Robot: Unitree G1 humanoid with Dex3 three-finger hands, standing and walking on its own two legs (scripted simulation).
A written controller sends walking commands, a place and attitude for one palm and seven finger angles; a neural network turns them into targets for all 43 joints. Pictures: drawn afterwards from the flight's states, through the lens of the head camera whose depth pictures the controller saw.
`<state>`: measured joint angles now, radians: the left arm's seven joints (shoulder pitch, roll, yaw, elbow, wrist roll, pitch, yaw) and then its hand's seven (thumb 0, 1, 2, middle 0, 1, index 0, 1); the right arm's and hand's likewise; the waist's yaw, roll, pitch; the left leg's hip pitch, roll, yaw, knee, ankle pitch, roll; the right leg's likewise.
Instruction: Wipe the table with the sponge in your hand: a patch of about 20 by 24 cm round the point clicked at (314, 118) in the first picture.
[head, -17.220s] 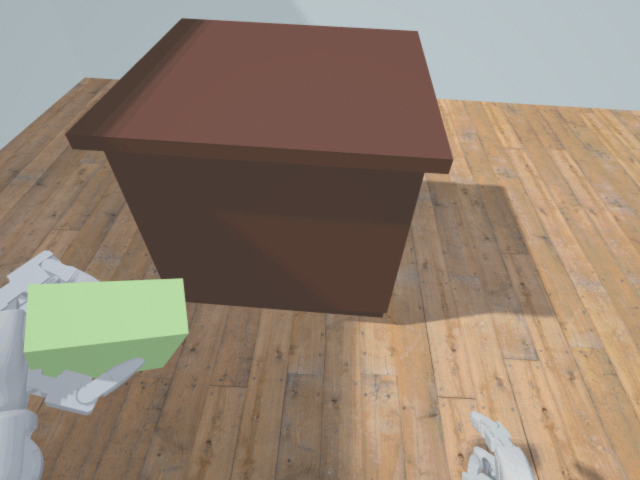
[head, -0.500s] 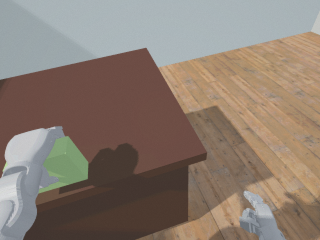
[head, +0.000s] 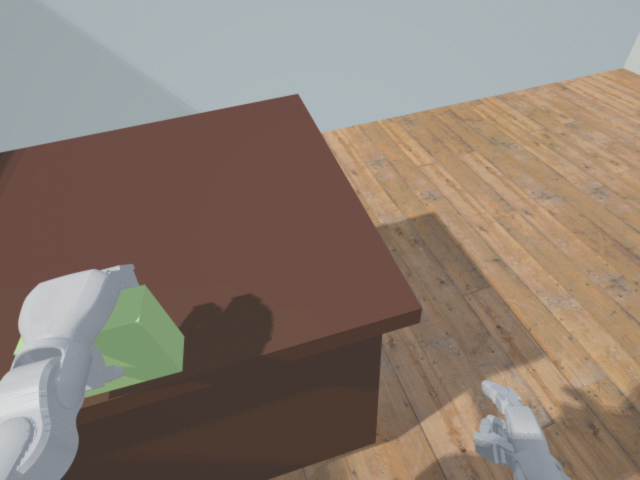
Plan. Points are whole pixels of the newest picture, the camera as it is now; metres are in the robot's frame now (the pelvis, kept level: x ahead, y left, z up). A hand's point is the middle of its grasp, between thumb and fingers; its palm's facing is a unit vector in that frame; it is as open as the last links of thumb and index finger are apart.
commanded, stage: lower the sponge onto the table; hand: left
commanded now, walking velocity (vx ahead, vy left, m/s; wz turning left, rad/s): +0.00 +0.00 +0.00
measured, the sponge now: (118, 351) +0.21 +0.30 +0.07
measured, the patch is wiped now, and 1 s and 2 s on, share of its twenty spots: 0.00 0.00 0.35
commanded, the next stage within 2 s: wipe forward along the first lane in 0.84 s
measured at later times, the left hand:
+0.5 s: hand (115, 337) +0.22 +0.29 +0.09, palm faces +0.01 -0.09 -1.00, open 9.6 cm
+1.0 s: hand (112, 344) +0.22 +0.30 +0.08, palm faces -0.01 -0.07 -1.00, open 9.6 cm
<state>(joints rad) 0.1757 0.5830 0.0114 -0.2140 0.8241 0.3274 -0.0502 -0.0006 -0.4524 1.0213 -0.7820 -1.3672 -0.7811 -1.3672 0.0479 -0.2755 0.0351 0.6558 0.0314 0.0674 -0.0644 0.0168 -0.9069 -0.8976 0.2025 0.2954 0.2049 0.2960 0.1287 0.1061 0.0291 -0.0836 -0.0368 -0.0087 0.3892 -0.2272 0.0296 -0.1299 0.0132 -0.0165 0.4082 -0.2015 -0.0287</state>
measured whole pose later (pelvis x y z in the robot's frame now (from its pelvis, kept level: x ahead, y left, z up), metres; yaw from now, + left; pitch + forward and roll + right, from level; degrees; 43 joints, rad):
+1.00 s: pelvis +0.01 -0.01 +0.00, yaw +0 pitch -3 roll +0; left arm 0.23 0.53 0.03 -0.12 0.85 0.28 0.04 0.00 -0.45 1.02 -0.78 -1.37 -0.78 -1.37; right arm 0.07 -0.28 0.01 0.69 0.03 0.07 -0.06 0.02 -0.91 -0.90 0.20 0.30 0.20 0.30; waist 0.12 0.10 0.01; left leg -0.11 -0.02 -0.01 0.42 -0.26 0.02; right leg -0.16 0.03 -0.02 0.43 -0.22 -0.04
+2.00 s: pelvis +0.00 -0.01 -0.01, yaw +1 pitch +4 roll +0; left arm -0.33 0.64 0.08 0.57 0.93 0.07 0.03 0.01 -0.50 1.08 -0.80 -1.36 -0.79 -1.37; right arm 0.19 -0.31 -0.01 0.71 0.06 0.08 -0.07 0.01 -0.91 -0.90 0.20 0.30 0.21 0.30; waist 0.06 0.08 -0.04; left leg -0.33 -0.02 -0.03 0.53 -0.27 0.01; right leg -0.36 0.03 -0.04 0.52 -0.23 -0.05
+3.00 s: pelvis +0.02 +0.02 -0.01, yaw +2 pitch +7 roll -1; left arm -0.57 0.62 -0.02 0.77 0.95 0.08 0.10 0.01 -0.51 1.11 -0.78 -1.38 -0.77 -1.41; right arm 0.23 -0.29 -0.02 0.75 0.07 0.13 -0.05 0.01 -0.91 -0.90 0.20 0.30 0.20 0.30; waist 0.04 0.06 -0.06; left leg -0.35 -0.05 -0.03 0.52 -0.29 0.05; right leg -0.36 0.00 -0.04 0.47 -0.24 -0.01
